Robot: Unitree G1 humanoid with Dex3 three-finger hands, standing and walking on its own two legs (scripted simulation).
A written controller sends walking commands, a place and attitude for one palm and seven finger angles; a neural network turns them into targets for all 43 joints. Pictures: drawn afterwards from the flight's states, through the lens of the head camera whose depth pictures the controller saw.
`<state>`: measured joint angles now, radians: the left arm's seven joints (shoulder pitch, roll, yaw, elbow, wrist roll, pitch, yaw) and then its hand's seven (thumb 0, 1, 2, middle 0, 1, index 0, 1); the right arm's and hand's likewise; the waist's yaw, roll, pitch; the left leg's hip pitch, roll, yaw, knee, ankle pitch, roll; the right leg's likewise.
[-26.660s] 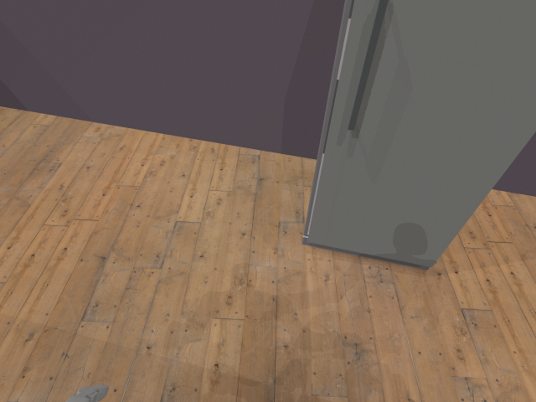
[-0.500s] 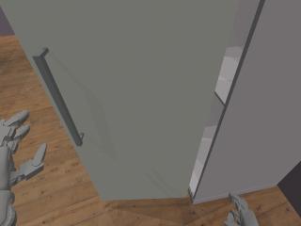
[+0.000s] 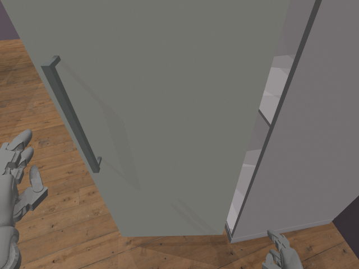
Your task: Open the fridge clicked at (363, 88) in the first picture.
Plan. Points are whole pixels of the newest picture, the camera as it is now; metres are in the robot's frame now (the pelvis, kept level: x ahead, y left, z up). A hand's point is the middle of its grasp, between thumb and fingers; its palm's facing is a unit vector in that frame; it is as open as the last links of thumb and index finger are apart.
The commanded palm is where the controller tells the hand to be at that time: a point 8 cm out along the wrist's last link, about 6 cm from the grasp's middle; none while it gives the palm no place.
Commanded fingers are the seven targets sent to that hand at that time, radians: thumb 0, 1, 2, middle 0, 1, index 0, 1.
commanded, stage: step back with the hand held close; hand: left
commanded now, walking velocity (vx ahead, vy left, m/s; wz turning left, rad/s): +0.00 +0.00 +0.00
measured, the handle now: (79, 124) +0.40 +0.32 +0.12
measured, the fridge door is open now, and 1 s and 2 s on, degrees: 81 81 81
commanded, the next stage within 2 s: stop stepping back and stand still in 1.30 s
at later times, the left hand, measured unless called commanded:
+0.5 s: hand out of the picture +0.12 +0.32 +0.15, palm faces +0.43 -0.78 -0.46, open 7.4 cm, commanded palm +0.06 +0.35 +0.17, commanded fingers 0.00 0.90 0.90 -0.20 -0.30 -0.20 -0.30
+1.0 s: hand out of the picture +0.04 +0.35 +0.17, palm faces +0.52 -0.77 -0.36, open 7.4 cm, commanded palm -0.04 +0.37 +0.17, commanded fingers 0.00 0.90 0.90 -0.20 -0.30 -0.20 -0.30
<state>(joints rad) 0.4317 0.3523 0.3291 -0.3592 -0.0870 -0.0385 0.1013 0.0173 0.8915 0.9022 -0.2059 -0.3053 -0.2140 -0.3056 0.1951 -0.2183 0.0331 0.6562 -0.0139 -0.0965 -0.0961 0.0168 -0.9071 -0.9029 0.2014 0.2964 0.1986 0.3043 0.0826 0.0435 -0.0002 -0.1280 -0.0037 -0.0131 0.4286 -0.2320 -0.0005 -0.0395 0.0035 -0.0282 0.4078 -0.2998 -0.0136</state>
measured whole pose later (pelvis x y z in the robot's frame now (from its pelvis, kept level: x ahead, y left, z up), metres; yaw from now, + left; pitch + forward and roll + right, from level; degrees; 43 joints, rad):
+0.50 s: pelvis -0.07 +0.04 +0.00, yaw +1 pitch +0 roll -2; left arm 0.53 0.45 0.42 -0.46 -0.06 -0.15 0.12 0.02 0.89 0.90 -0.21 -0.30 -0.22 -0.30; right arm 0.20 -0.22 0.02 0.55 0.01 0.01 -0.10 0.02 -0.91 -0.90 0.20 0.30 0.20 0.30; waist 0.02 0.00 0.01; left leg -0.34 -0.04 -0.02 0.47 -0.13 0.06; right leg -0.23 -0.01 -0.01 0.46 -0.22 0.03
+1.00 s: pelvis -0.15 +0.06 -0.01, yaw +6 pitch -1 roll -6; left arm 0.38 0.42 0.41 -0.43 -0.03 -0.24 0.13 0.02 0.89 0.90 -0.21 -0.30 -0.22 -0.30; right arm 0.18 -0.22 0.01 0.62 -0.02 -0.09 -0.10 0.02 -0.91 -0.90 0.20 0.30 0.20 0.30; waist 0.01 0.03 0.01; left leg -0.47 0.00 -0.04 0.51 -0.05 0.08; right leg -0.27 0.11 0.03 0.70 -0.36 0.01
